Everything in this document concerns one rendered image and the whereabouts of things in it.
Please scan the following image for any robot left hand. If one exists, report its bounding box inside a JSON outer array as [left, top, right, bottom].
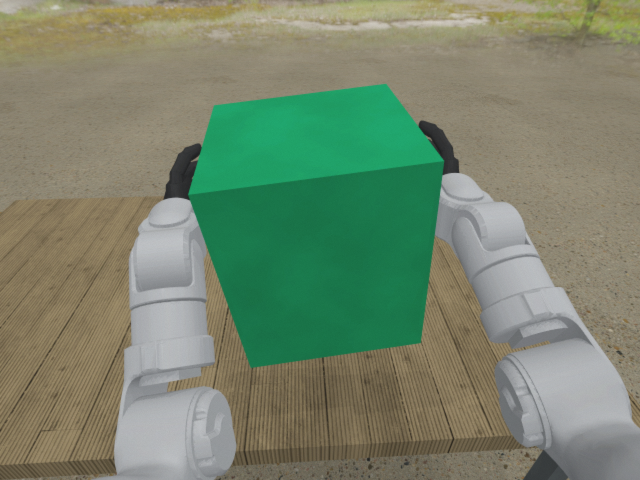
[[164, 143, 202, 200]]

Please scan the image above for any table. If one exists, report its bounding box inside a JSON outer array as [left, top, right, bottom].
[[0, 196, 640, 480]]

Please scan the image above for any right robot upper arm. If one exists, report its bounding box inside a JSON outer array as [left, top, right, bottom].
[[494, 338, 640, 480]]

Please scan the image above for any left robot forearm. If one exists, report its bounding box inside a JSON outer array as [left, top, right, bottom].
[[114, 198, 215, 472]]

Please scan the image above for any carton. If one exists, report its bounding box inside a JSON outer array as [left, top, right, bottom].
[[188, 84, 444, 368]]

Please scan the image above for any right robot forearm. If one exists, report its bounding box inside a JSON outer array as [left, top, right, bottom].
[[435, 173, 632, 418]]

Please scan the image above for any left robot upper arm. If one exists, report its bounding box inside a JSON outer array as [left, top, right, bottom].
[[91, 386, 236, 480]]

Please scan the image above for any robot right hand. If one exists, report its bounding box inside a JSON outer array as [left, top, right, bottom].
[[419, 121, 459, 175]]

